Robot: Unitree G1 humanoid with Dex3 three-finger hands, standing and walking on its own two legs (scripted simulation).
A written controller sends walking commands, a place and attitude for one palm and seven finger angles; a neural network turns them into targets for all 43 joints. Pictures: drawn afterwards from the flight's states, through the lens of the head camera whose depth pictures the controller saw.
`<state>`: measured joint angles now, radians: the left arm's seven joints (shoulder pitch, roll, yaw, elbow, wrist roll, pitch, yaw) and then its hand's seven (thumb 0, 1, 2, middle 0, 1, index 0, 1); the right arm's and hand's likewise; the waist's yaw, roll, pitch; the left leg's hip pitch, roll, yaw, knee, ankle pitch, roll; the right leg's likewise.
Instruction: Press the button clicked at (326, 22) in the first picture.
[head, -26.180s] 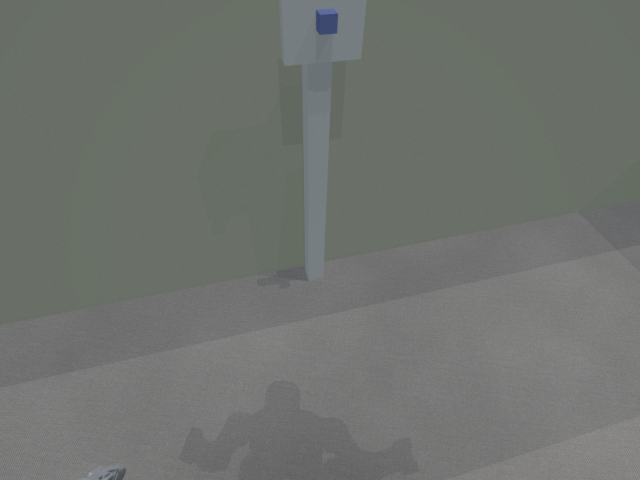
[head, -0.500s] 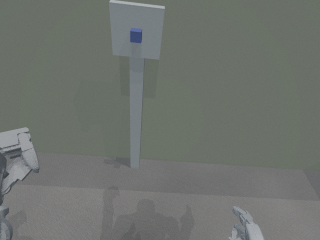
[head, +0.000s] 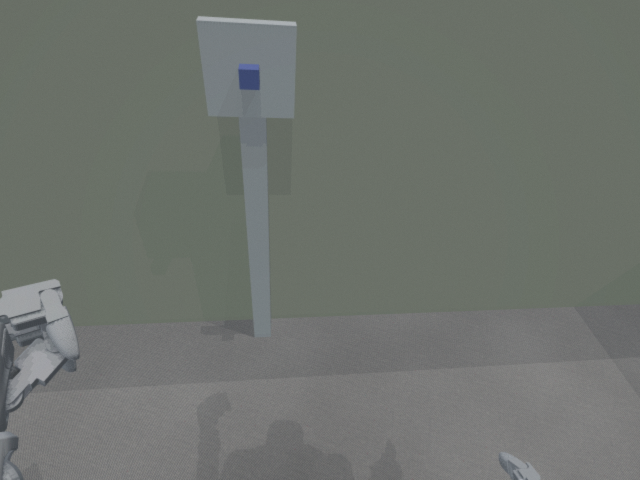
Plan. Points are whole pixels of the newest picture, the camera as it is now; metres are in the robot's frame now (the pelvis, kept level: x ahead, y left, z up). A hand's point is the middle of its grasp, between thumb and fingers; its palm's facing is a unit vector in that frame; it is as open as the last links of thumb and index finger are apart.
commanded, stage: stop stepping back and stand still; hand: left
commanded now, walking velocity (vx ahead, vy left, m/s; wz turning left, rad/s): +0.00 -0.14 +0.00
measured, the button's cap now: (249, 76) +0.77 +0.19 +0.20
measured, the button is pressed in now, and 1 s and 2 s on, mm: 0 0 0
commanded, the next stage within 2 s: let the arm hang, fingers relaxed in 0.14 s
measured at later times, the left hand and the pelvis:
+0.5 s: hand out of the picture +0.09 +0.19 -0.16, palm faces +0.08 -0.97 -0.24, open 3.2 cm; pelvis +0.01 +0.00 +0.00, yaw +4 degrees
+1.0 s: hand out of the picture -0.01 +0.17 -0.16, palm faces +0.07 -0.98 -0.20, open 6.9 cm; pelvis +0.01 +0.01 +0.02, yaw +3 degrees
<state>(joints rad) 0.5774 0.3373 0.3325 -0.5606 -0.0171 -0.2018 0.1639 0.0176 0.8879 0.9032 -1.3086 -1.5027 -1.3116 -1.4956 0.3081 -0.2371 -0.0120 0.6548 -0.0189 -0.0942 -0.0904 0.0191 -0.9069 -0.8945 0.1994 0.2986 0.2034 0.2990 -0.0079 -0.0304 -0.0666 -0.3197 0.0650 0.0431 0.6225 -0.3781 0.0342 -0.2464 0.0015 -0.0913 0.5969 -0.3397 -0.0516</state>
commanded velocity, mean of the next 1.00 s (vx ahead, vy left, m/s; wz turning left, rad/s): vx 0.00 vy -0.01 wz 0.00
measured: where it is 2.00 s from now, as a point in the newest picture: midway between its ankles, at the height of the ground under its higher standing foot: outside the picture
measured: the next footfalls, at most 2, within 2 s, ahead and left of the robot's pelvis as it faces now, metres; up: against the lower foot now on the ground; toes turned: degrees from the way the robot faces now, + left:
none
